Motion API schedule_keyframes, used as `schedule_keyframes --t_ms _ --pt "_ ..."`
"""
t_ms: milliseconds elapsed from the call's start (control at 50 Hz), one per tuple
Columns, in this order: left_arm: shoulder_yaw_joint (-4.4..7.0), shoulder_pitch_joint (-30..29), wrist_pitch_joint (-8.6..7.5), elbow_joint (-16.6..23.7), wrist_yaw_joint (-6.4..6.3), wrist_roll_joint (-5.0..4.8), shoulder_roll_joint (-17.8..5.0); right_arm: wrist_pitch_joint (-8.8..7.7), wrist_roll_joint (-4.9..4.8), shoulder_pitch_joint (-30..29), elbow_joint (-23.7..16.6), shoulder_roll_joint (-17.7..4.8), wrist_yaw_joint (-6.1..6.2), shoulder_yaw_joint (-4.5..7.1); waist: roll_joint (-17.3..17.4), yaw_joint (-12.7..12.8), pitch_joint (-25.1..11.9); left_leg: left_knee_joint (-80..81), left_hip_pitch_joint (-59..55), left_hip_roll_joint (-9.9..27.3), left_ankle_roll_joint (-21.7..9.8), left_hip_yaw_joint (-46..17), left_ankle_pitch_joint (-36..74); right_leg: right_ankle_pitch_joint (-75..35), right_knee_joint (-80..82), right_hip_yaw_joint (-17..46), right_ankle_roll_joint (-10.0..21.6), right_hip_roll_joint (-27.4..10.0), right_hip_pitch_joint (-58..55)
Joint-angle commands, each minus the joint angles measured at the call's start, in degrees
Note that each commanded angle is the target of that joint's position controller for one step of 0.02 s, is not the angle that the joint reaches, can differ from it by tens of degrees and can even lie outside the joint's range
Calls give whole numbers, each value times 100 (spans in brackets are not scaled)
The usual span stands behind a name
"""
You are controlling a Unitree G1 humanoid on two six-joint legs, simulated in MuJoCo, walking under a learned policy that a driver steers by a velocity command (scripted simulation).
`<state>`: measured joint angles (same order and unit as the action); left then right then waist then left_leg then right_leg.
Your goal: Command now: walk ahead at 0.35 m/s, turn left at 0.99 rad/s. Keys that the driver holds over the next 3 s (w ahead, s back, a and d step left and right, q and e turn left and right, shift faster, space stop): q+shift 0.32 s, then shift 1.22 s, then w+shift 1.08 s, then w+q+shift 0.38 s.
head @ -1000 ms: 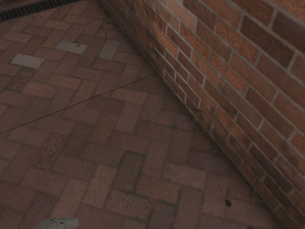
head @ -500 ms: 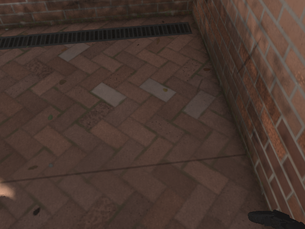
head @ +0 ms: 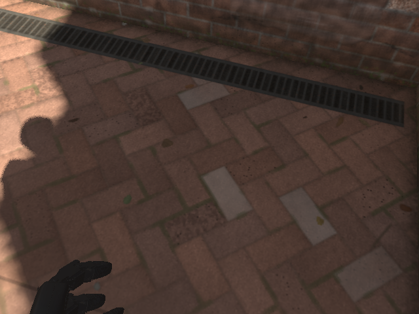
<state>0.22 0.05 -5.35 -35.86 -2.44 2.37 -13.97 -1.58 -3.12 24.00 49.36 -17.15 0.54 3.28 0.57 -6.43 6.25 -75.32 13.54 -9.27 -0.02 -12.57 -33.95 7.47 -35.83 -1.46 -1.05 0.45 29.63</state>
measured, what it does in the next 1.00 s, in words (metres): walks ahead, turning left: left foot, then right foot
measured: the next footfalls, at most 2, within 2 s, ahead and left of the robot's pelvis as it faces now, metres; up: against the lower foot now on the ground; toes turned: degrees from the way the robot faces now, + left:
left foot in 0.32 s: +0.22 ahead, +0.14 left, +0.00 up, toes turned +24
right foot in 0.70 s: +0.30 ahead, -0.09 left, +0.00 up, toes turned +28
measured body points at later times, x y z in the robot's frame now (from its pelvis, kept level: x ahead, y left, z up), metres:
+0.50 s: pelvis +0.16 +0.02 +0.02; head +0.20 +0.08 +0.47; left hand +0.20 +0.35 -0.09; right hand +0.44 -0.15 -0.05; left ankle +0.19 +0.12 -0.71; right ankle +0.19 -0.14 -0.61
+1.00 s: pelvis +0.24 -0.01 +0.03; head +0.26 +0.00 +0.48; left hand +0.23 +0.25 -0.10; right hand +0.48 -0.16 -0.09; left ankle +0.19 +0.12 -0.71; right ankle +0.27 -0.11 -0.71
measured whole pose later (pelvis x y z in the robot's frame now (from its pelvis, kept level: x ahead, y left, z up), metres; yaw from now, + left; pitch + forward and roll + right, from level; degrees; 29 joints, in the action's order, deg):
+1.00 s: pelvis +0.24 -0.01 +0.03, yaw +30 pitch +1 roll -1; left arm -0.6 11.6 -0.8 -44.5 0.8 0.6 -11.1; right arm 1.6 1.0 12.9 41.1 -13.5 0.2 2.3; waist 0.7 1.3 0.5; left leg -32.0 18.0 -0.3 1.8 -6.7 -15.2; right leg 18.3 -29.7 -2.6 1.5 1.3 12.7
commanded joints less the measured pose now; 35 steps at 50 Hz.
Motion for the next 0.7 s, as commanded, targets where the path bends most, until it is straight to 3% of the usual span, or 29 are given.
schedule_keyframes --t_ms 20,60,100,140,180,220,260,280,300,320,340,360,380,400,420,440,480,520,580,600,640,660,680,700 --pt "263 1053 255 123 -101 -168 -389 164 3 -313 -904 -990 109 201 -279 819 -1645 -1693 2644 1093 467 622 375 -2541 1140 2139 1392 -2159 -3241" --pt "319 648 233 -81 -80 -226 -442 369 -46 -210 -1129 -739 200 260 -510 345 -828 -1143 2218 1540 445 617 516 -2545 1604 1271 1307 -1944 -1685" --pt "424 276 151 -211 -52 -226 -626 405 -108 -418 -1464 -336 230 169 -777 150 -526 10 2036 1731 428 713 774 -2832 1921 430 1214 -1751 -998" --pt "587 255 125 -300 -86 -202 -995 364 -75 -607 -1722 -302 136 166 -751 131 -901 932 1935 1904 367 736 1633 -3070 1953 98 1259 -1838 -1285" --pt "637 57 176 -215 -125 -221 -1035 349 17 -760 -1713 -285 -29 174 -564 274 -1095 1797 1642 1818 284 1008 2480 -2722 1804 -509 1123 -1629 -1582" --pt "687 84 272 -233 -122 -304 -1178 387 33 -1059 -1835 -415 -176 233 -423 345 -1127 2372 1328 1685 149 1250 2684 -2395 1639 -783 1017 -1631 -1752" --pt "779 210 352 -235 -71 -389 -1376 462 -30 -1352 -1947 -609 -293 311 -408 403 -1179 2886 1059 1561 -55 1471 2631 -1817 1382 -929 826 -1662 -2003" --pt "793 262 395 -151 -12 -391 -1376 466 -108 -1288 -1894 -630 -348 335 -361 440 -1220 3141 838 1435 -142 1610 2502 -1510 1084 -1058 714 -1685 -2084" --pt "805 322 429 -143 23 -424 -1348 448 -112 -1208 -1865 -724 -357 405 -229 361 -1191 3534 494 1256 -283 1752 2555 -1391 689 -1199 574 -1644 -2021" --pt "772 466 460 -184 90 -425 -1177 427 -23 -794 -1710 -910 -276 533 171 182 -1201 3869 -75 985 -529 1770 2828 -1192 -200 -1397 403 -1408 -1777" --pt "750 904 446 -112 154 -291 -1058 357 59 -449 -1700 -1650 -147 752 1871 205 -1019 4489 -1086 1614 -1098 257 6197 1125 -2005 -1579 -33 -698 -393" --pt "596 1090 415 185 212 -153 -791 281 316 -750 -1937 -2128 -161 751 2855 691 -2108 4945 -1928 2896 -2449 -2210 5571 3417 -3960 -554 -255 146 1052" --pt "649 670 375 71 225 -329 -1063 173 428 -831 -2158 -1643 -243 612 1417 245 -2557 5439 -1712 3005 -2425 -2252 4509 3078 -4484 390 -48 60 1115" --pt "627 372 409 133 170 -444 -1023 82 387 -1014 -2078 -1476 -284 518 913 351 -2095 5380 -1297 2894 -2096 -1834 4160 2608 -4439 459 116 -38 1251" --pt "607 511 481 9 63 -372 -949 85 233 -1238 -2042 -1214 -277 443 392 523 -1661 5233 -821 2659 -1747 -1370 4042 2245 -4094 515 136 -216 1240" --pt "596 622 565 -73 -7 -284 -977 146 158 -1427 -2040 -1024 -210 380 431 638 -1491 5160 -409 2519 -1556 -1014 4129 1960 -3802 540 95 -332 1015" --pt "572 690 685 -124 22 -267 -984 201 352 -1612 -2090 -950 -154 306 382 779 -1585 5142 111 2277 -1452 -620 4518 1719 -3541 431 8 -244 377" --pt "450 738 659 -201 34 -285 -710 192 448 -1594 -2019 -795 -57 244 416 766 -1633 5047 85 2141 -1408 -368 4845 1604 -2893 342 -72 -155 215" --pt "309 763 644 -242 86 -262 -481 248 419 -1537 -1919 -736 25 215 511 753 -1717 4995 177 2031 -1327 -214 4445 1450 -1797 303 -116 -164 -268" --pt "278 766 617 -262 136 -239 -483 288 419 -1521 -1862 -614 32 164 586 761 -1711 5039 269 1953 -1254 -195 3987 1419 -1425 276 -89 -177 -499" --pt "260 807 583 -321 221 -244 -481 312 395 -1508 -1805 -537 12 127 772 765 -1550 5104 513 1857 -1118 -199 3136 1243 -743 96 -19 -111 -966" --pt "247 952 553 -401 261 -229 -420 303 376 -1585 -1787 -448 1 86 775 891 -1454 5077 726 1746 -970 -138 2694 863 -186 -38 65 -63 -1386" --pt "219 1149 519 -520 303 -168 -326 283 368 -1551 -1733 -294 0 30 726 1002 -1344 5024 960 1535 -727 10 2248 378 451 -209 166 25 -1871" --pt "208 1246 523 -573 311 -43 -374 228 393 -1368 -1690 -206 -9 11 520 920 -1192 4781 1177 1236 -446 151 1843 -226 515 6 284 -134 -2143"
